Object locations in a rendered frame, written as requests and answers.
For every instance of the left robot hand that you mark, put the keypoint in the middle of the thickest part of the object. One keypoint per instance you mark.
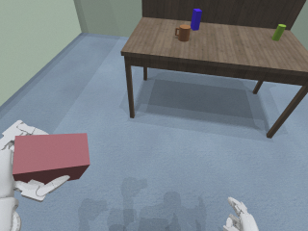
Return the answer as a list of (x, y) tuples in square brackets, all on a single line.
[(34, 190)]

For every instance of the right robot hand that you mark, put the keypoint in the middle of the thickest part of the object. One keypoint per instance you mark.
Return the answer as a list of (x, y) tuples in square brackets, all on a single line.
[(245, 222)]

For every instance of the sponge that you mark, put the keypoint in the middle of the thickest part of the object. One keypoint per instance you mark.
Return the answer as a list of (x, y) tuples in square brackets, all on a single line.
[(44, 158)]

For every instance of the left robot forearm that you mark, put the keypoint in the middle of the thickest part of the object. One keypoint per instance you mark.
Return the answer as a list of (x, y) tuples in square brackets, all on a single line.
[(9, 218)]

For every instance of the table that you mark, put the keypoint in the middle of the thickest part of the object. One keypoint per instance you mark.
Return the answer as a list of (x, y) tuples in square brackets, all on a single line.
[(234, 40)]

